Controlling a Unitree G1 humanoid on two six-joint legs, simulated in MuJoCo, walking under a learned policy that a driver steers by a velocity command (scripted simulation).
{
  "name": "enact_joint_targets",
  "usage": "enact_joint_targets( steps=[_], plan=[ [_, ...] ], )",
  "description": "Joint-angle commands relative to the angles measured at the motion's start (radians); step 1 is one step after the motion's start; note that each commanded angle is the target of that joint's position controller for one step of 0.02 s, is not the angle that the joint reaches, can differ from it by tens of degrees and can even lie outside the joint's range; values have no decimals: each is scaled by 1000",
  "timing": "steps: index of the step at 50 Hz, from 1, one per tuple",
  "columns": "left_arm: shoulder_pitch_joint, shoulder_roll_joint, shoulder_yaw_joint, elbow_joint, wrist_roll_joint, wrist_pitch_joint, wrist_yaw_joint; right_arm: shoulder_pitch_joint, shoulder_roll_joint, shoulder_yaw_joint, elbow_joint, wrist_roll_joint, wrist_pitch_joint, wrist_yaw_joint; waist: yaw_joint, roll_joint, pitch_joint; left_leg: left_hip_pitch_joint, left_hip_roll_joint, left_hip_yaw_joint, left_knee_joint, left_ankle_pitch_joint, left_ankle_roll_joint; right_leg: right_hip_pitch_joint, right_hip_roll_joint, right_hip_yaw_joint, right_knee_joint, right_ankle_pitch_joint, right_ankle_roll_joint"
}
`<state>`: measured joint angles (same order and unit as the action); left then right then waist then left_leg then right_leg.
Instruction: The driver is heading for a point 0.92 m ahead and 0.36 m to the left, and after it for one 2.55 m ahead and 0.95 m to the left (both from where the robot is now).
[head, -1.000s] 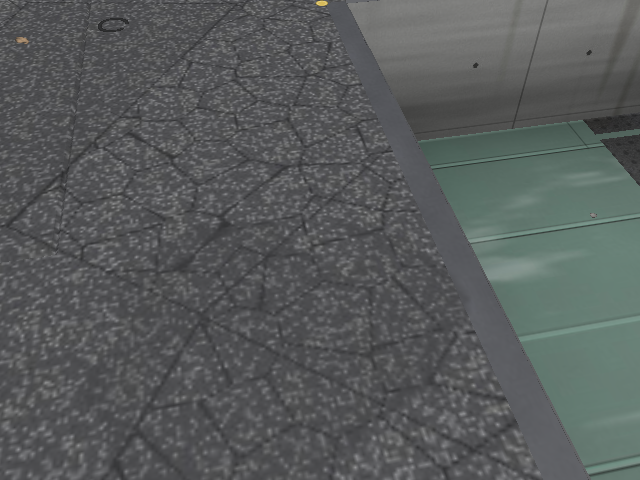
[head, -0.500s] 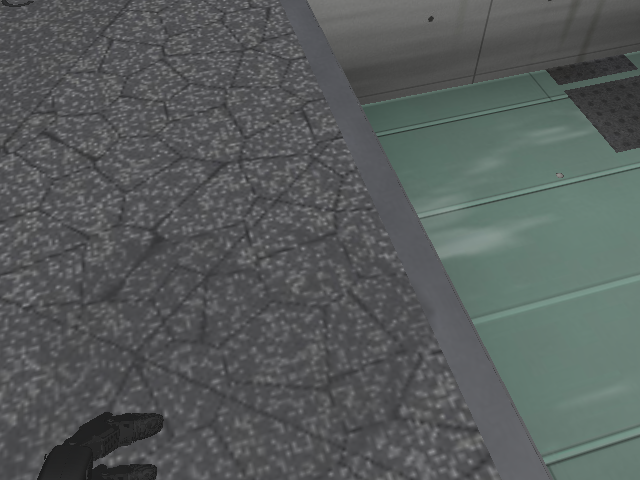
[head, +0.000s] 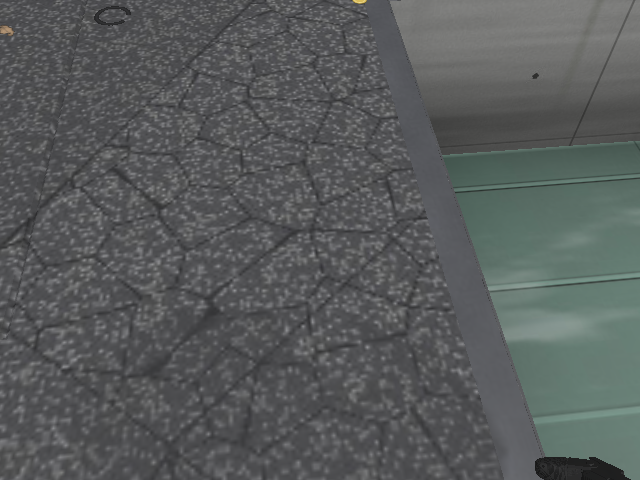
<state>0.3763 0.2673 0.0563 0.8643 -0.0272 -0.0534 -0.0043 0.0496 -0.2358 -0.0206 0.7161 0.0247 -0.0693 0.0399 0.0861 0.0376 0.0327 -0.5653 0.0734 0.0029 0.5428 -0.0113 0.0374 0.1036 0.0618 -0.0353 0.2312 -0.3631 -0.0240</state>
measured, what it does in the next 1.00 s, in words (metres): walks ahead, turning left: left foot, then right foot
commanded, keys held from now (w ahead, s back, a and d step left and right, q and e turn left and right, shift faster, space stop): w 0.02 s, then w+q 0.98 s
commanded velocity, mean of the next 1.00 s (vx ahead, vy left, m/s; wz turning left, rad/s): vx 0.50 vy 0.00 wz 0.45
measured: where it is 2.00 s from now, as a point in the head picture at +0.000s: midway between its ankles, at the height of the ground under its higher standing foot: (198, 291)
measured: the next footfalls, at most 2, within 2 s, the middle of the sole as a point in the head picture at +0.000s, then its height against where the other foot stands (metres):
left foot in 0.04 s outside the picture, level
right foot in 0.52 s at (394, 477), level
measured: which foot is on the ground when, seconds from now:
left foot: up 0.00-0.02, down 0.04-0.52, up 0.54-1.00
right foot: down 0.00-0.04, up 0.06-0.50, down 0.52-1.00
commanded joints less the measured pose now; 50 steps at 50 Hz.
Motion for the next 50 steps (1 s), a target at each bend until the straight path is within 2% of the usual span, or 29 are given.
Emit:
enact_joint_targets(
  steps=[1,2,3,4,5,6,7,8,9,12,16,20,23,24,25,26,27,28,29,30,31,33,34,38,40,43,47,49,50],
  plan=[
    [-28,168,41,-43,4,11,13,169,-188,-72,-13,3,-19,-8,-156,-116,-124,281,-66,56,-51,-42,70,-11,-244,72,284,899,-116],
    [-20,127,23,-63,23,12,18,350,-254,-90,27,-6,-16,-19,-217,-39,-284,603,69,-91,-1,16,123,-197,-191,25,575,681,-81],
    [123,23,-6,-77,25,-9,5,427,-345,-110,61,-18,-14,-16,-146,238,-394,935,285,-583,-103,-203,301,-602,3,20,944,78,4],
    [70,84,2,-70,12,-33,0,430,-242,-83,67,-8,-15,-9,-177,211,-405,963,292,-749,-240,-346,299,-747,2,142,1050,-209,-5],
    [-27,137,16,-105,-13,-50,-8,338,-196,-66,54,-5,-14,-7,-168,153,-239,834,265,-617,-266,-369,250,-828,-59,138,1078,-147,-20],
    [-95,128,12,-123,-14,-60,-7,254,-177,-61,35,-7,-11,-7,-145,49,-139,685,224,-501,-282,-290,229,-817,-104,113,1035,-57,-27],
    [-133,116,14,-134,4,-64,-4,204,-160,-58,29,-12,-12,-5,-122,0,-71,565,184,-414,-303,-182,222,-797,-134,102,967,8,-23],
    [-120,106,18,-134,16,-60,-3,182,-140,-51,23,-23,-16,-6,-91,10,-64,498,151,-361,-324,-103,215,-736,-159,113,916,60,-20],
    [-101,97,18,-135,29,-54,-3,172,-140,-53,18,-21,-15,-7,-74,27,-67,461,132,-332,-345,-55,220,-701,-162,111,876,86,-6],
    [-129,74,16,-158,39,-33,7,196,-171,-64,26,-11,-18,-25,-64,24,-47,389,119,-269,-384,21,247,-695,-153,93,755,134,43],
    [-303,43,3,-211,33,-32,8,250,-201,-78,44,1,-8,-51,-112,37,5,334,68,-201,-390,-36,199,-667,-115,94,457,377,76],
    [-387,47,4,-242,17,-40,-4,297,-201,-84,52,5,13,-67,-142,52,-11,344,71,-234,-322,-91,180,-568,-75,106,322,446,86],
    [-381,85,20,-253,3,-53,-17,292,-199,-86,41,3,30,-79,-119,56,-16,411,108,-327,-229,-146,156,-535,-81,139,250,383,55],
    [-349,94,27,-252,5,-56,-17,284,-199,-87,34,-1,35,-76,-104,55,-29,403,99,-338,-176,-134,147,-479,-73,113,233,341,41],
    [-276,103,38,-234,8,-59,-14,280,-177,-81,29,-5,38,-73,-68,49,-59,370,68,-338,-105,-130,129,-364,-73,94,212,309,19],
    [-150,135,54,-217,17,-65,-7,267,-129,-62,15,-13,37,-67,-6,9,-147,283,6,-301,85,-167,98,-159,-151,157,214,268,-28],
    [-4,204,67,-203,21,-63,-2,322,-44,-34,-3,-42,33,-64,7,-195,-297,100,-105,-182,420,-509,48,118,-360,383,234,269,-90],
    [32,248,78,-181,29,-52,-12,420,-59,-30,-39,9,24,-55,-41,-454,-336,-221,-142,-130,693,-630,13,257,-512,859,78,-121,-238],
    [-23,145,55,-205,22,-55,-16,365,-165,-55,-10,23,27,-58,-14,-241,-207,-288,-77,-179,816,-522,1,152,-471,810,34,-262,-206],
    [-83,100,41,-213,17,-54,-16,270,-206,-70,-30,13,34,-55,-12,-156,-110,-286,-49,-159,826,-421,-1,33,-426,620,41,-154,-162],
    [-144,78,29,-219,25,-53,-18,235,-194,-72,-37,1,45,-54,-38,-98,-71,-235,-17,-156,805,-344,-13,-84,-383,489,32,9,-146],
    [-197,49,19,-211,26,-51,-16,231,-153,-75,-53,-5,62,-44,-79,-167,-33,-142,30,-148,727,-284,-36,-227,-316,310,-12,131,-133],
    [-188,47,21,-200,27,-54,-13,231,-130,-71,-53,-4,70,-38,-80,-173,-38,-122,32,-126,719,-270,-45,-247,-305,261,-31,162,-138],
    [-143,102,40,-169,35,-61,0,159,-101,-60,-95,-16,80,-35,-62,-119,-16,-185,51,-125,570,-190,-77,-217,-338,140,-79,289,-175],
    [-137,117,44,-159,38,-55,1,128,-91,-56,-104,-6,74,-25,-49,-119,-13,-180,58,-112,468,-106,-75,-183,-336,78,-80,332,-166],
    [-126,152,52,-155,27,-46,7,38,-86,-47,-128,-16,61,-3,-18,-100,6,-125,43,-46,295,-15,-58,-166,-323,-17,-81,334,-147],
    [-90,194,68,-135,1,-28,-1,-46,-97,-46,-169,-9,60,15,1,-98,61,-93,26,14,163,-85,-14,-103,-354,-71,-63,330,-120],
    [-93,223,77,-125,-10,-15,-1,-19,-120,-60,-177,-17,59,14,-35,-112,29,-12,-29,69,123,-193,22,-63,-363,-108,54,609,-101],
    [-107,236,80,-126,-17,-6,0,62,-148,-79,-166,-19,60,9,-86,-118,-22,107,-74,101,89,-213,45,-70,-348,-146,192,813,-82]
  ],
)
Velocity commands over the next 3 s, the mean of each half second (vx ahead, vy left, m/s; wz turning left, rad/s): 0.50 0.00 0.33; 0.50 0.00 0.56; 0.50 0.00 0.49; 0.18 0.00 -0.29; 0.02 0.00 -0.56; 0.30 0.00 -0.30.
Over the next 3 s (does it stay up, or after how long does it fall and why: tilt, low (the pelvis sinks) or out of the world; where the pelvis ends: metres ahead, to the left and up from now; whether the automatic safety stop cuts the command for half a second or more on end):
stays up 0.97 0.41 0.02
